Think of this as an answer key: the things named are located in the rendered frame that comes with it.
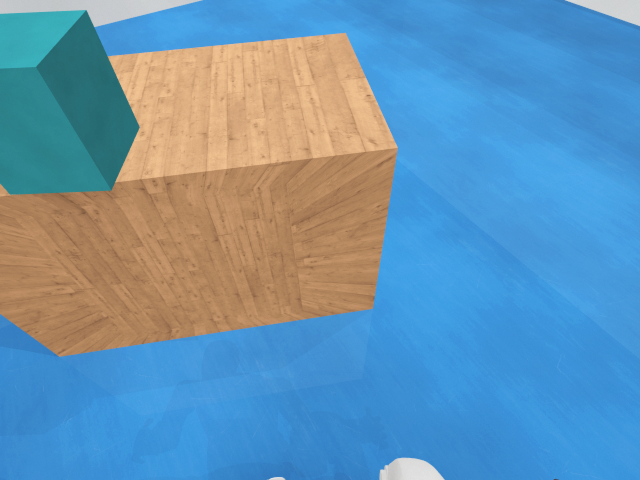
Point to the carton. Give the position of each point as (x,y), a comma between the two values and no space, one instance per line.
(65,122)

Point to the pedestal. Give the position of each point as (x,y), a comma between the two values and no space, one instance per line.
(255,192)

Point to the right robot thigh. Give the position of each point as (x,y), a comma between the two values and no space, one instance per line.
(409,469)

